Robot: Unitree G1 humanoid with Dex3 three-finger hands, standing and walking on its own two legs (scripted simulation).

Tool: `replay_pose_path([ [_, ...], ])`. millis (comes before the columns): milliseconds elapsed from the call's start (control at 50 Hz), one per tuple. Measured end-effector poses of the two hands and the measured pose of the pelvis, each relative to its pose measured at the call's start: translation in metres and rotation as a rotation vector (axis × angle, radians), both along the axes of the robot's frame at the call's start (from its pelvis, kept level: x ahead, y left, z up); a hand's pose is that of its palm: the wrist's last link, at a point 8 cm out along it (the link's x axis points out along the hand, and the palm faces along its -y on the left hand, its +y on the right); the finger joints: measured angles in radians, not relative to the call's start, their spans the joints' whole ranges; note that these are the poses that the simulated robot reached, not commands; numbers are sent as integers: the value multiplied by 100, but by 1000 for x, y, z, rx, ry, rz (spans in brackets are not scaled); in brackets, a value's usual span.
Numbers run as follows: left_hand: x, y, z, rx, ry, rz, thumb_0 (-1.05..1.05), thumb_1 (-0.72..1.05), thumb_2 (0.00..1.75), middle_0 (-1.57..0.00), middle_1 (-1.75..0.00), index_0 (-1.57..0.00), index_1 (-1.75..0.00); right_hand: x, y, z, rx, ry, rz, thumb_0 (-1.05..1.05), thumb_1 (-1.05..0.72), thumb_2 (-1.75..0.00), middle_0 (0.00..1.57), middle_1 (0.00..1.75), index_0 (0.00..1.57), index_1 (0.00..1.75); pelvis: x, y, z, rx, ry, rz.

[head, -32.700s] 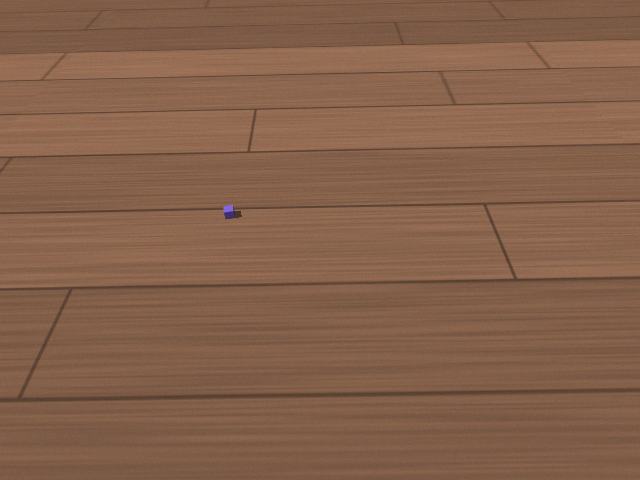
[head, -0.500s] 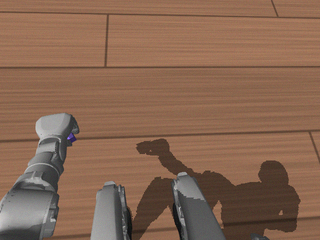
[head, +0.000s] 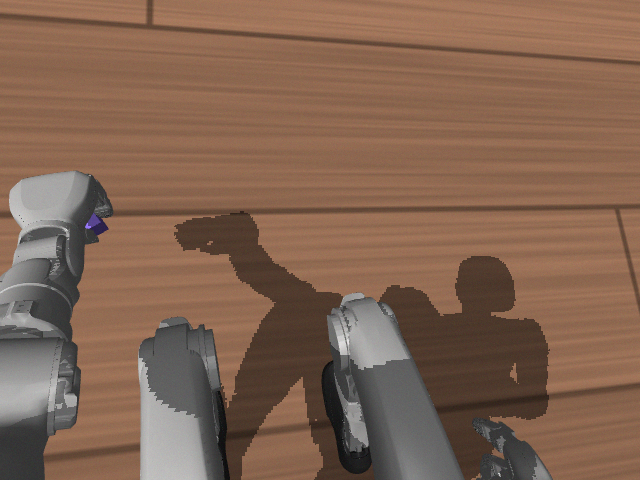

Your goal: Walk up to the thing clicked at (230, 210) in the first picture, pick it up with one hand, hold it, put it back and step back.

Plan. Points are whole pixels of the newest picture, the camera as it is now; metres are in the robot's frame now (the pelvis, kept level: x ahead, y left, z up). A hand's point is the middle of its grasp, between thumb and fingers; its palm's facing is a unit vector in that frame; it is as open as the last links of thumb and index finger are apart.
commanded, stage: crouch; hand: left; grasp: from above
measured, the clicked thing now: (82, 221) +0.47 +0.27 -0.22
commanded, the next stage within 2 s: lower in 0.68 s
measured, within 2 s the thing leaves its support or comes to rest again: neither
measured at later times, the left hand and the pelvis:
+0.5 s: hand (94, 228) +0.46 +0.27 -0.24, palm faces -0.46 -0.06 -0.89, open 4.9 cm; pelvis -0.01 +0.00 -0.06, yaw -2 degrees
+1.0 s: hand (101, 230) +0.47 +0.27 -0.28, palm faces -0.47 -0.07 -0.88, open 4.9 cm; pelvis -0.01 +0.00 -0.09, yaw -4 degrees
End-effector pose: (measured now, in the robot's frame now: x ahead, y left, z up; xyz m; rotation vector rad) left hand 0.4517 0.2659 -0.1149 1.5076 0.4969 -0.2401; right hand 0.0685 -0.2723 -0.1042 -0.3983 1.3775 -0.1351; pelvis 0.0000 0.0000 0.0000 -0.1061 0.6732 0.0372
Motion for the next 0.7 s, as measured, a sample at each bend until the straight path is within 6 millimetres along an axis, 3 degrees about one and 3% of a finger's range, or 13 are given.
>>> replay_pose_path([
  [420, 17, 0, -58, -4, 9, -6, -11, 58, 0, -105, 0, -127, 0, -50, 7, -44, 22, 109, -31, 1, -91, -90, 20, 30, 20, 30, -8, 1, -54, -14, -30, -18],
  [700, 24, 2, -80, -3, 2, 6, -11, 58, 0, -105, 0, -128, 0, -58, 5, -63, 25, 122, -3, 1, -91, -90, 20, 30, 20, 30, -11, -1, -78, -24, -58, -33],
])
